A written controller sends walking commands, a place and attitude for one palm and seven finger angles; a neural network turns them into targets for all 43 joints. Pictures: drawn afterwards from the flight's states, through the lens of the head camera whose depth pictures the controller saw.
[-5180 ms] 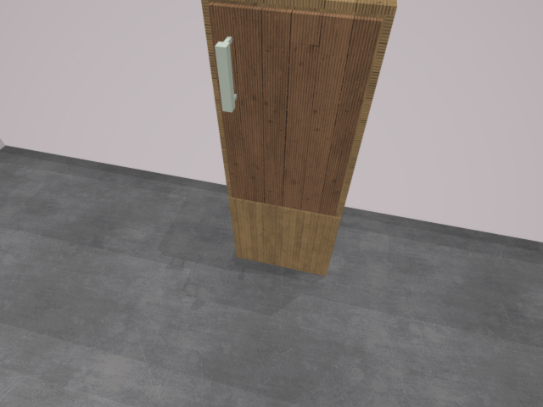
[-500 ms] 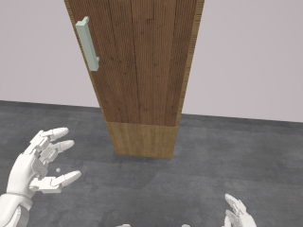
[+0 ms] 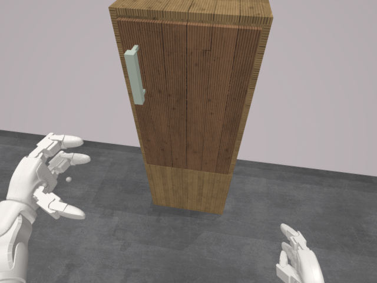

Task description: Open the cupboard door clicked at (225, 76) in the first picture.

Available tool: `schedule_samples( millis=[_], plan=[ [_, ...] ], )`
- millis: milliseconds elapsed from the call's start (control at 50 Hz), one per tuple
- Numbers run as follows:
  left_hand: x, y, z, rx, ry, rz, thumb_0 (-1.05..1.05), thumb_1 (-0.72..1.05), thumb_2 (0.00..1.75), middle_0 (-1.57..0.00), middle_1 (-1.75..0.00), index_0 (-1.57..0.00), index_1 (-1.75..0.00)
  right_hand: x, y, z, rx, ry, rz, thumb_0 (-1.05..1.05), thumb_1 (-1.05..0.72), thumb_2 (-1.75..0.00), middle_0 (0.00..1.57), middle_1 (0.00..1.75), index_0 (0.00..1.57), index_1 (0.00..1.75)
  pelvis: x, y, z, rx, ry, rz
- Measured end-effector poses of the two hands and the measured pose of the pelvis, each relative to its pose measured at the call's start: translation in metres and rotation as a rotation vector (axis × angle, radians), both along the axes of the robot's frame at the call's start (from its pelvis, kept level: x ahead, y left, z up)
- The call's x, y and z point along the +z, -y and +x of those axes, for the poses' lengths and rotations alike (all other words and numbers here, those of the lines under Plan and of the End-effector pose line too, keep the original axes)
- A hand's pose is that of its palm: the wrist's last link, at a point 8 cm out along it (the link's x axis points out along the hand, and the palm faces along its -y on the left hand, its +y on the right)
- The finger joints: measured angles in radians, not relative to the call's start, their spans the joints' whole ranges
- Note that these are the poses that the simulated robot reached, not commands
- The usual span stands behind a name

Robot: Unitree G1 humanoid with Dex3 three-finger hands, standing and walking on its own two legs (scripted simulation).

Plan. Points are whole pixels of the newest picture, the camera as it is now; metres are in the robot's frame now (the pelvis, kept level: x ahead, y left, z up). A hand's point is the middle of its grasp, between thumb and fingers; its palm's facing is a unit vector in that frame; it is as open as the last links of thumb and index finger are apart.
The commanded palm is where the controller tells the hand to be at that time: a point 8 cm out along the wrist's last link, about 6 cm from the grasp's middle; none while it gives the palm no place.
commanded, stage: raise the hand with hooked fingers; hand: left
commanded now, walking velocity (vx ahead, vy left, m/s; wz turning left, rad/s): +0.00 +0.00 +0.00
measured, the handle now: (137, 75) +0.61 +0.21 +0.13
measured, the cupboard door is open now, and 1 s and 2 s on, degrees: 0 0 0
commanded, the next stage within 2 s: move the hooked fingers beside the handle in 0.76 s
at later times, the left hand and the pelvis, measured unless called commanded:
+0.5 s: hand (72, 150) +0.31 +0.26 +0.15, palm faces -0.03 -1.00 -0.06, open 14.0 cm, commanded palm +0.27 +0.30 +0.15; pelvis +0.01 -0.01 +0.01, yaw -1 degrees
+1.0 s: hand (69, 149) +0.31 +0.26 +0.15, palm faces +0.01 -1.00 -0.04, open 14.0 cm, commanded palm +0.30 +0.30 +0.15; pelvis +0.00 -0.02 +0.01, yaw +0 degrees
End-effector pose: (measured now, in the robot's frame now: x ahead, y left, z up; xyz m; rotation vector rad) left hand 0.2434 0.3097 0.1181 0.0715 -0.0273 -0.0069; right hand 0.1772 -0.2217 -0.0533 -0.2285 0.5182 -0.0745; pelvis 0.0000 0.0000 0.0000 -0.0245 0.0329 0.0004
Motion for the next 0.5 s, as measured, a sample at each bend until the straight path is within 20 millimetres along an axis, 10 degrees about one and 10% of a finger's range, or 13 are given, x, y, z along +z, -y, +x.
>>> schedule_samples(
  millis=[320, 500],
  plan=[
    [0.043, -0.014, 0.037, 0.006, 0.02, 0.011, -0.01, -0.5, 0.3, -0.3, -1.2, -0.3, -1.2, -0.008, 0.021, -0.017, -0.045, -0.102, -0.013, 0.02, -0.91, -0.9, 0.21, 0.3, 0.21, 0.3, 0.01, 0.009, 0.006, -0.004, 0.016, 0.01],
    [0.032, 0.0, 0.044, -0.021, -0.017, -0.016, -0.01, -0.5, 0.3, -0.3, -1.2, -0.3, -1.2, -0.006, 0.04, -0.022, -0.079, -0.111, -0.023, 0.02, -0.91, -0.9, 0.2, 0.3, 0.21, 0.3, 0.01, 0.014, 0.009, -0.019, 0.007, 0.017]
  ],
)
